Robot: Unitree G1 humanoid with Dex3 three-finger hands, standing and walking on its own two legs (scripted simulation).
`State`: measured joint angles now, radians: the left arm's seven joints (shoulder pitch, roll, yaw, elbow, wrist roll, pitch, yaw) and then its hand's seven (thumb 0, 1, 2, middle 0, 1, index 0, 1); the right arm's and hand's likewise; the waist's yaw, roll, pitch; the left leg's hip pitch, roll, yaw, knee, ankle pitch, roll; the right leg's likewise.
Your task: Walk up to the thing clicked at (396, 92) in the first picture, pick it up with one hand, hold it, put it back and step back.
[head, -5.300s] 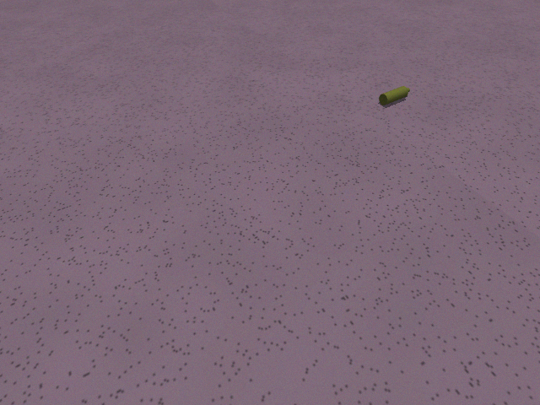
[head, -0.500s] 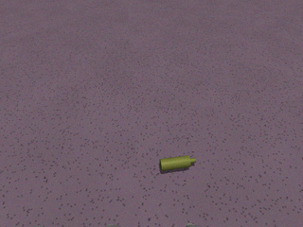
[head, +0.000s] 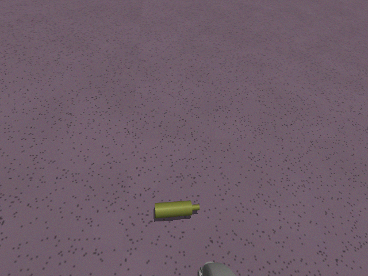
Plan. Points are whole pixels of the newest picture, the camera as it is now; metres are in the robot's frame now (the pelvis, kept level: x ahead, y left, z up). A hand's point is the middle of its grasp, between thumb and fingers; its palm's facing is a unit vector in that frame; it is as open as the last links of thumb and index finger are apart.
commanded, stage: walk up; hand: left
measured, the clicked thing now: (177, 208) +0.57 -0.02 -0.72
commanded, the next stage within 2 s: none
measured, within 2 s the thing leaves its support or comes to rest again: neither
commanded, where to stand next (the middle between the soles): +0.19 -0.26 m, yaw +4 degrees
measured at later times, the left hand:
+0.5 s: hand out of the picture +0.11 +0.07 -0.14, palm faces -0.02 -0.93 -0.38, open 7.4 cm
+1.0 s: hand (213, 268) +0.18 -0.07 -0.14, palm faces +0.02 -0.89 -0.45, open 7.4 cm
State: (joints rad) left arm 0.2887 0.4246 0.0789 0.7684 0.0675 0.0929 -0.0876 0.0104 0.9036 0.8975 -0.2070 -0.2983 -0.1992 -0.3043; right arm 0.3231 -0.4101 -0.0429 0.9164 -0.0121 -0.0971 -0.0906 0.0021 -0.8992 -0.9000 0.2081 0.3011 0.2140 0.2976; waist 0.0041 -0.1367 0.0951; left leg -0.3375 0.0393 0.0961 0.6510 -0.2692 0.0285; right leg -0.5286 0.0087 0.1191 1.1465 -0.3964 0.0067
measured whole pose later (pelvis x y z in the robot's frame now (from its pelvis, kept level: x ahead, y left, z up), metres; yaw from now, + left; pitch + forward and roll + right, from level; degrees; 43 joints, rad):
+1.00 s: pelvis +0.14 -0.35 -0.01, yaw +3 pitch -2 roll -1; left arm 0.26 0.40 0.04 0.92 0.02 -0.04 0.02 0.01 0.90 0.90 -0.21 -0.30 -0.20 -0.30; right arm 0.23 -0.45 -0.06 0.91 -0.03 0.05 0.01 0.01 -0.91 -0.90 0.20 0.30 0.21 0.30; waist 0.00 0.04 0.08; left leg -0.47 0.04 -0.06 1.01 -0.48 0.04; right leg -0.36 -0.04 0.00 0.72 -0.33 0.02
